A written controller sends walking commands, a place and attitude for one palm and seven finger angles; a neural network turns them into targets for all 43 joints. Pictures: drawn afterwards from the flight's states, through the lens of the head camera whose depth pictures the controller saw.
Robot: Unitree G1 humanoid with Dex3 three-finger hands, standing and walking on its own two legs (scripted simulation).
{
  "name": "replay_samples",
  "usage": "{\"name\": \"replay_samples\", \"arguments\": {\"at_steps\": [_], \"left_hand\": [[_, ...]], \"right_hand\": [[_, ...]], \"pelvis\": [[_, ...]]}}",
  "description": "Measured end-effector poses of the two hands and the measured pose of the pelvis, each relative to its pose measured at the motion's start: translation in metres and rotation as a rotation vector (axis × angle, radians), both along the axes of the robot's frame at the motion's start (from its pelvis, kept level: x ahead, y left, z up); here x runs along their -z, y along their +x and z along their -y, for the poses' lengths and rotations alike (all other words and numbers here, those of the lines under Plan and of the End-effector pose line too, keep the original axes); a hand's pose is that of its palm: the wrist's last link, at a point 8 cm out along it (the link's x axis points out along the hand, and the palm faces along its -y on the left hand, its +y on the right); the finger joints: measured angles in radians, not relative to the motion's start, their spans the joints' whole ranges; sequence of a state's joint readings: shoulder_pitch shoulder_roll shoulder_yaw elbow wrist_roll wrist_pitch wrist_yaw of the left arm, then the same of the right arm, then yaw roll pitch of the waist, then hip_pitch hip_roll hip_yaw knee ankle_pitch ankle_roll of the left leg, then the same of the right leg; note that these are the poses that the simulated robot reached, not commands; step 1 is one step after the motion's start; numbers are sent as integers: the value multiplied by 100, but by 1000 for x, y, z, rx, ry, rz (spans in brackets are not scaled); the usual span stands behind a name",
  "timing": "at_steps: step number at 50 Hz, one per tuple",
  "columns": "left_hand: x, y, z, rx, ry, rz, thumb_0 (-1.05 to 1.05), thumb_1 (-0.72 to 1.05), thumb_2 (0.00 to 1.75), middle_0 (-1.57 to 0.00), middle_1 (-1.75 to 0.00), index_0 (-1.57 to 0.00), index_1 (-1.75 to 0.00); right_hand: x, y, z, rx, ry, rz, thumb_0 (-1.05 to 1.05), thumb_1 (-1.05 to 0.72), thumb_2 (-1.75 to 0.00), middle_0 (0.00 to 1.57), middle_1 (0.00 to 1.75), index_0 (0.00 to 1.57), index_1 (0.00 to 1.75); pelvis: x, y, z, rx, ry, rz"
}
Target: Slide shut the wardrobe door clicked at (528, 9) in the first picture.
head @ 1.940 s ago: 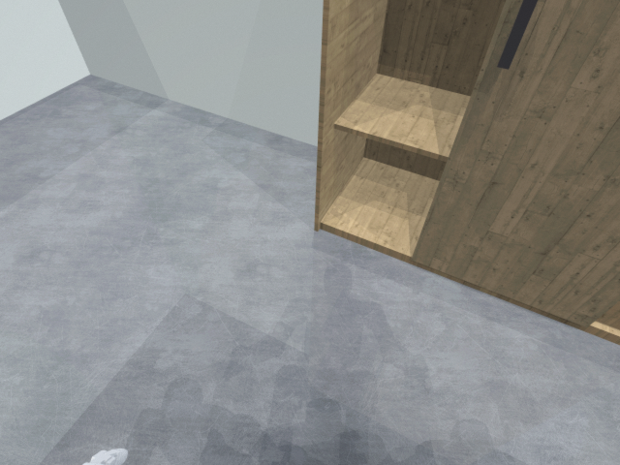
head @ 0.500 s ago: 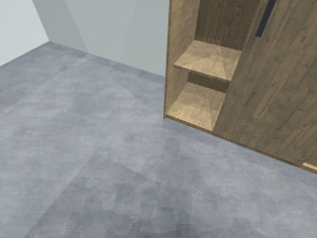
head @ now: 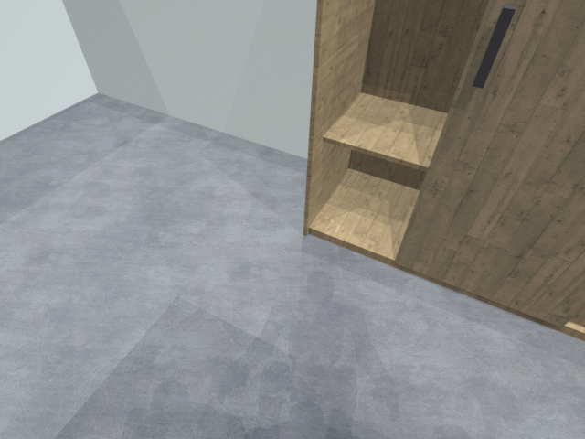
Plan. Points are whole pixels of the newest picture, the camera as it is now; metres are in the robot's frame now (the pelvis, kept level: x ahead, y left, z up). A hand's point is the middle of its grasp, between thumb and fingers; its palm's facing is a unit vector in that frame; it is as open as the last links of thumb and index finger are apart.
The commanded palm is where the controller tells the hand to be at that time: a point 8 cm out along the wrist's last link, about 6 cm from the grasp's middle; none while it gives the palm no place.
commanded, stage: walk to a spot facing it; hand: right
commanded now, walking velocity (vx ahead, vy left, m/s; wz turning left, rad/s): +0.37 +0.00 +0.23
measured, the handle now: (493, 46) +0.93 -0.43 +0.18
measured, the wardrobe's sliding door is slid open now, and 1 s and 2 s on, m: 0.41 0.41 0.41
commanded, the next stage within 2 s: turn to face it in 0.50 s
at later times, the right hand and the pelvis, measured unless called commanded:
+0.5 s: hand out of the picture +0.15 -0.21 -0.19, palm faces -0.07 +0.99 -0.14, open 7.4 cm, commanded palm none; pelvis +0.17 -0.04 -0.01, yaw +8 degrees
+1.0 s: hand (376, 289) +0.47 -0.16 -0.18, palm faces -0.09 +0.98 -0.15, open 7.3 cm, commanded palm none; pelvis +0.33 -0.01 -0.01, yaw +3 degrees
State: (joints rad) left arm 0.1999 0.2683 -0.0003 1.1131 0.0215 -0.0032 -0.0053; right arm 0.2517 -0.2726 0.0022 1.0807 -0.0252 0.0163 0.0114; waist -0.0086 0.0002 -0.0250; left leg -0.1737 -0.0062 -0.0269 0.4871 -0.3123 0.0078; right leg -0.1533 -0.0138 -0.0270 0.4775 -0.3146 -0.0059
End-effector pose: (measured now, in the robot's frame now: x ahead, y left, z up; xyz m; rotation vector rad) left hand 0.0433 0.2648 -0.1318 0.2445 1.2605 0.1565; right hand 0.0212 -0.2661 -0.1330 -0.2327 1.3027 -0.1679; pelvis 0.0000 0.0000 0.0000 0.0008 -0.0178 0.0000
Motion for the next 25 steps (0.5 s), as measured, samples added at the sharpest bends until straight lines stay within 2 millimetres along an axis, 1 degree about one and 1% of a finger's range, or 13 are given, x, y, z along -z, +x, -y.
{"name": "replay_samples", "arguments": {"at_steps": [4, 7, 9, 10, 11, 13, 15, 17, 18, 19, 20, 22, 25], "left_hand": [[14, -15, 13, -48, -38, -61, 0, 91, 90, -20, -30, -20, -30], [24, -24, 21, -84, -57, -117, 0, 91, 90, -20, -30, -20, -30], [28, -25, 27, -97, -62, -157, 0, 91, 90, -20, -30, -20, -30], [28, -22, 30, -97, -62, -176, 0, 91, 90, -20, -30, -20, -30], [27, -17, 34, -93, -61, -190, 0, 91, 90, -20, -30, -20, -30], [24, 4, 41, -86, -58, -186, 1, 91, 90, -20, -30, -20, -30], [22, 34, 49, -87, -52, -135, 1, 91, 90, -20, -30, -20, -30], [22, 63, 55, -102, -38, -44, 1, 91, 90, -20, -30, -20, -30], [21, 74, 59, -118, -33, -3, 1, 91, 90, -20, -30, -20, -30], [19, 81, 62, -137, -31, 27, 0, 91, 90, -20, -30, -20, -30], [16, 86, 66, -154, -32, 43, 0, 91, 90, -20, -30, -20, -30], [9, 90, 74, -186, -31, 37, 0, 92, 90, -20, -30, -20, -30], [3, 85, 84, -220, -43, -26, 0, 92, 90, -20, -30, -20, -30]], "right_hand": [[14, -12, -19, 20, 49, -75, 1, -90, -90, 20, 30, 20, 30], [23, -17, -32, 43, 76, -126, 1, -90, -90, 20, 30, 20, 30], [27, -18, -38, 67, 91, -149, 1, -90, -90, 20, 30, 20, 30], [29, -19, -41, 83, 98, -158, 1, -90, -90, 20, 30, 20, 30], [29, -21, -43, 98, 104, -168, 1, -90, -90, 20, 30, 20, 30], [29, -24, -44, 118, 116, -201, 1, -90, -90, 20, 30, 20, 30], [31, -26, -42, 123, 134, -255, 1, -90, -90, 20, 30, 20, 30], [35, -22, -36, 113, 154, -317, 1, -90, -90, 20, 30, 20, 30], [35, -14, -32, 97, 157, -341, 1, -90, -90, 20, 30, 20, 30], [34, -2, -27, 77, 154, -352, 1, -90, -90, 20, 30, 20, 30], [33, 14, -22, 56, 149, -349, 1, -90, -90, 20, 30, 20, 30], [31, 56, -13, 18, 137, -300, 1, -90, -90, 20, 30, 20, 30], [28, 133, -3, -26, 124, -171, 2, -90, -90, 20, 30, 20, 30]], "pelvis": [[8, 20, -1, -16, 1, -9], [15, 38, -2, -21, 11, -18], [19, 50, -1, -11, 20, -24], [20, 56, 1, -6, 24, -25], [20, 63, 3, -4, 26, -26], [19, 75, 10, -10, 25, -29], [19, 89, 17, -23, 17, -31], [24, 103, 27, -57, 14, -29], [25, 110, 30, -76, 13, -23], [23, 119, 33, -90, 16, -19], [20, 127, 34, -100, 19, -15], [13, 143, 36, -114, 24, -12], [6, 166, 35, -137, 29, -14]]}}
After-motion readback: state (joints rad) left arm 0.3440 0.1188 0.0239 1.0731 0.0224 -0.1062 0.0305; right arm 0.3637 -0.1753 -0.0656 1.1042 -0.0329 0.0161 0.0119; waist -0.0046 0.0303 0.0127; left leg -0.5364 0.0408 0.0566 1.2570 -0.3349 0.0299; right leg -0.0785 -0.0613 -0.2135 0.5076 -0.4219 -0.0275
